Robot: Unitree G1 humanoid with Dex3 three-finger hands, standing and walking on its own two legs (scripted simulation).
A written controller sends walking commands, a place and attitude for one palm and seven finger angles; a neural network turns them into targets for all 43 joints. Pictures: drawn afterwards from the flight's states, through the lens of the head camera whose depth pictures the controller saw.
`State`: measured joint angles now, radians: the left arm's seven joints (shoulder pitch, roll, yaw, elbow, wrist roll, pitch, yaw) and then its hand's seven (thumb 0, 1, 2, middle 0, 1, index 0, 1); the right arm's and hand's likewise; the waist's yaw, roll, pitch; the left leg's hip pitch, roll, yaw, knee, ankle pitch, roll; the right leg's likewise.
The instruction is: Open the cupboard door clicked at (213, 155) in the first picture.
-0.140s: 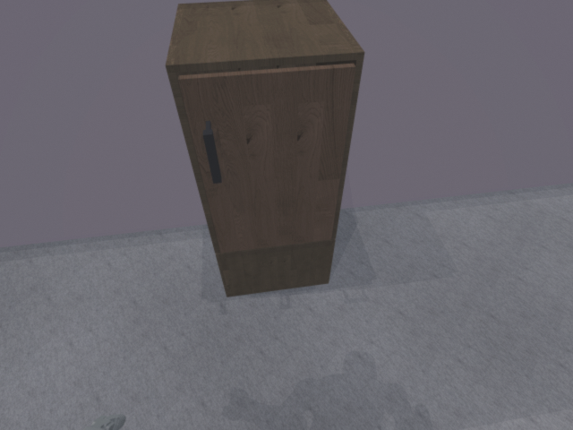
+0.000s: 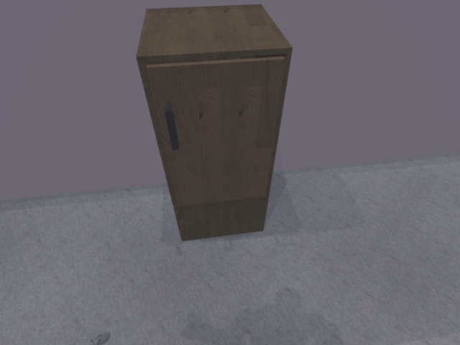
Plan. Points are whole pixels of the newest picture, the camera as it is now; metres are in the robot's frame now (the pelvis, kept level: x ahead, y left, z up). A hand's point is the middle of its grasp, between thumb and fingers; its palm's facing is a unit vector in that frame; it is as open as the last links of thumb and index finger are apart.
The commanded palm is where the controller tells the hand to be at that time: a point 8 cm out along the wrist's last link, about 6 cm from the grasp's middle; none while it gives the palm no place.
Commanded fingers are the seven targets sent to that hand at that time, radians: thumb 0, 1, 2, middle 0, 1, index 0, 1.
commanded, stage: stand and wait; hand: left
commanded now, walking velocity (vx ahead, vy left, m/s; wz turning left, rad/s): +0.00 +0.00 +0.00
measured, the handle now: (172, 125) +0.70 +0.21 -0.02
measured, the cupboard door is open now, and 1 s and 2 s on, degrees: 0 0 0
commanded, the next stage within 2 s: look at it before walking up in 0.68 s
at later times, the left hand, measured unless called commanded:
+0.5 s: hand out of the picture +0.04 +0.23 -0.16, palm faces -0.02 -0.95 -0.30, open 7.4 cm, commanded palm none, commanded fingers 0.00 0.90 0.90 -0.20 -0.30 -0.20 -0.30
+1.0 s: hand out of the picture +0.05 +0.22 -0.16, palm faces -0.01 -0.96 -0.29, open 7.4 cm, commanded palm none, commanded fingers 0.00 0.90 0.90 -0.20 -0.30 -0.20 -0.30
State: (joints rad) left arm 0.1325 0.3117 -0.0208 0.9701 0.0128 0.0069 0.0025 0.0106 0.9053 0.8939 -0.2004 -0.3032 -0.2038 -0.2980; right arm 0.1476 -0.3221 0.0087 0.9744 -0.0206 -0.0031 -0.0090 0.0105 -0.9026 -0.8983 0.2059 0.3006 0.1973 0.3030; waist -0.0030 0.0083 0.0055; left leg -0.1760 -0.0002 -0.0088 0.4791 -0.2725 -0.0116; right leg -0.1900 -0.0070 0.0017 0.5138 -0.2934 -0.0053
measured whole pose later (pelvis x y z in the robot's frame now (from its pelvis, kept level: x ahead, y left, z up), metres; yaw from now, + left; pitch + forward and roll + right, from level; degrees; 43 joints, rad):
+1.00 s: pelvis -0.01 +0.00 +0.01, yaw +0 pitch -2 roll +0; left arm 0.17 0.27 -0.01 1.10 0.01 0.00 0.01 0.01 0.91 0.89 -0.20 -0.30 -0.20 -0.30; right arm 0.18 -0.28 0.01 1.11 -0.01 -0.01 -0.01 0.01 -0.90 -0.90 0.21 0.30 0.20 0.30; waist 0.00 0.00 0.02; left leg -0.14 0.00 -0.01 0.38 -0.20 -0.01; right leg -0.15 0.00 0.00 0.40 -0.22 0.00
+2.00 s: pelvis -0.02 +0.01 -0.01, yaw +6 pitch -1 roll +0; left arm 0.23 0.20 0.03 1.05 0.02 0.04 0.03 0.01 0.91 0.89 -0.20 -0.30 -0.20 -0.30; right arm 0.25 -0.18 -0.01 1.06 -0.02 0.03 -0.01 0.01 -0.90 -0.90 0.20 0.30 0.20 0.30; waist 0.01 -0.01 0.04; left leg -0.29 -0.04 -0.10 0.58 -0.28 0.00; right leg -0.24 -0.05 -0.09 0.58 -0.32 0.01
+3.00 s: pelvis +0.17 -0.02 +0.00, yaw +6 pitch -1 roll +0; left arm 0.19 0.19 0.07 0.98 0.03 0.05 0.04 0.01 0.92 0.89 -0.19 -0.30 -0.20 -0.30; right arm 0.18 -0.15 -0.05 1.03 -0.02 0.01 -0.05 0.00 -0.92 -0.90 0.20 0.30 0.20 0.30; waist 0.00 -0.03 0.07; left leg -0.26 0.06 0.16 0.50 -0.21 0.03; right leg -0.45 -0.07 0.00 0.94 -0.35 0.05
